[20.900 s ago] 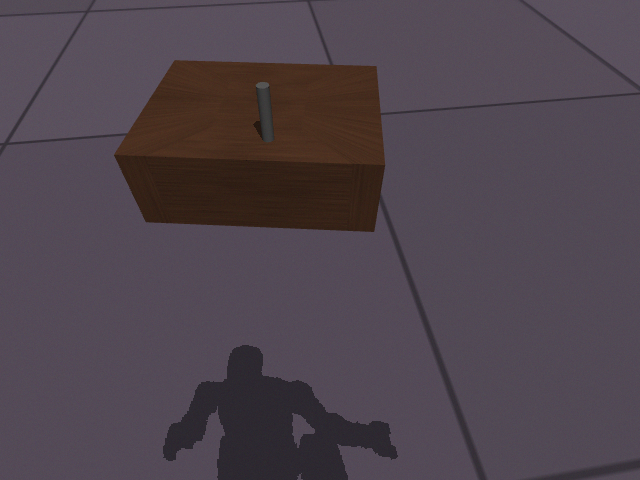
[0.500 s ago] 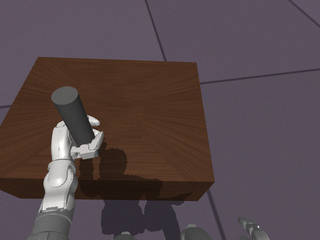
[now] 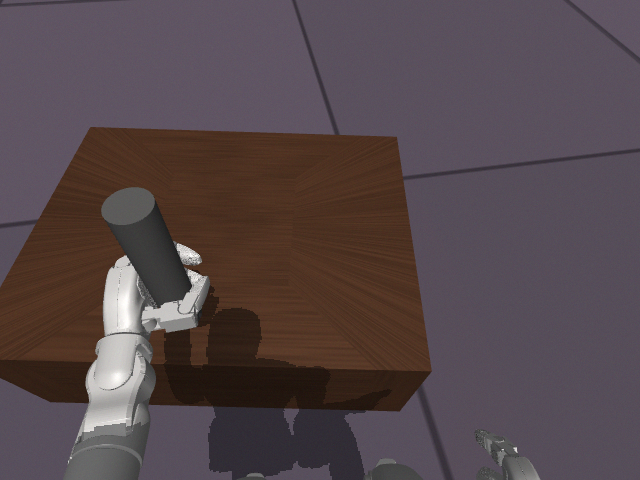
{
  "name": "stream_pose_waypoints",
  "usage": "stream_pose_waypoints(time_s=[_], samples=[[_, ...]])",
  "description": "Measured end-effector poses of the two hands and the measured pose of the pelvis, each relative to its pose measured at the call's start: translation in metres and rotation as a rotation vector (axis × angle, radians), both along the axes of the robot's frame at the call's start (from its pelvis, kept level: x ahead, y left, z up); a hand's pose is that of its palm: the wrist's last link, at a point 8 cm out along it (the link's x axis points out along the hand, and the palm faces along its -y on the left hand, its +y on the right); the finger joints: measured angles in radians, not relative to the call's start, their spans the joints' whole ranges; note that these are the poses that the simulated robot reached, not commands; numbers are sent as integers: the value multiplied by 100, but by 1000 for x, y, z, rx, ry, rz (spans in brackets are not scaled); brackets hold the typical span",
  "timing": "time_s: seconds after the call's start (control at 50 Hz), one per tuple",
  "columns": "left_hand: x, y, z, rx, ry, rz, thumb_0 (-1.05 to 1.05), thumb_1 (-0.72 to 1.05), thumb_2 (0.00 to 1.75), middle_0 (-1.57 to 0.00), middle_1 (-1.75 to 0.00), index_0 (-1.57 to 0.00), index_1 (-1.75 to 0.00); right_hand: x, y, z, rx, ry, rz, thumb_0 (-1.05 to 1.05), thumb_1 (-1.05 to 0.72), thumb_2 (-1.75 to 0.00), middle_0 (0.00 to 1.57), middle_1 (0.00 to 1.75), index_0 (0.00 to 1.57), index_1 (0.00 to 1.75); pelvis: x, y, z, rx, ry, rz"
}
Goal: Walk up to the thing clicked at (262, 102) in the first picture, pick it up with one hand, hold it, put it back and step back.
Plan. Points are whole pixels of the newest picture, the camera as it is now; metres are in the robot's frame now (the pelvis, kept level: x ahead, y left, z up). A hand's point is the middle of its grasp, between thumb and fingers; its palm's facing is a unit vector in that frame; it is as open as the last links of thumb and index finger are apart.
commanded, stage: hold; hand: left
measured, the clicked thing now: (161, 270) +0.34 +0.18 +0.08
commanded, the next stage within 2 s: none
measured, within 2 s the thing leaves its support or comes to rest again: neither
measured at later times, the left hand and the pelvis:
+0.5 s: hand (172, 291) +0.33 +0.18 +0.05, palm faces +0.12 -0.99 -0.01, open 6.0 cm; pelvis +0.00 +0.00 +0.01, yaw +0 degrees
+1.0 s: hand (175, 288) +0.33 +0.17 +0.05, palm faces +0.10 -1.00 +0.00, open 6.0 cm; pelvis +0.01 +0.00 +0.01, yaw +0 degrees
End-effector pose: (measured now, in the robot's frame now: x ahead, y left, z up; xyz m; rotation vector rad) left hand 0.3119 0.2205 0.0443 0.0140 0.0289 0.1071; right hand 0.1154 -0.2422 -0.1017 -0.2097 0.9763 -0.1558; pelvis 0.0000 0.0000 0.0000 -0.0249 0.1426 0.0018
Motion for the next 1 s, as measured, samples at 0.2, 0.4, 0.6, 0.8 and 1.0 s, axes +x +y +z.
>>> stream_pose_waypoints(time_s=[0.2, 0.4, 0.6, 0.8, 1.0], samples=[[-7, 1, 6, 0, -8, 9, 3, 8, 112, -96, -111, -98, -109, 3, -4, 5, -3, -21, 1, 1, -91, -90, 20, 30, 21, 30, -1, -4, 3, 2, -17, 2], [-10, 3, 8, 1, -4, -1, 3, 8, 112, -96, -111, -98, -109, 7, -5, 9, -7, -36, 3, 1, -91, -90, 20, 30, 21, 30, 0, -4, 6, 2, -26, 3], [-6, 9, 11, 2, -7, 3, 3, 8, 112, -96, -111, -98, -109, 11, -1, 10, -4, -37, 1, 1, -91, -90, 20, 30, 21, 30, 4, -1, 7, 1, -28, 4], [-4, 8, 8, -14, 1, -6, 3, 8, 112, -96, -111, -98, -109, 11, 2, 9, 1, -32, 2, 1, -90, -90, 20, 30, 21, 30, 6, 1, 7, 0, -24, 3], [-4, 5, 10, -12, -10, -9, 3, 8, 112, -96, -111, -98, -109, 9, 1, 8, 1, -23, 3, 1, -90, -90, 20, 30, 21, 30, 6, 0, 7, 2, -24, 1]])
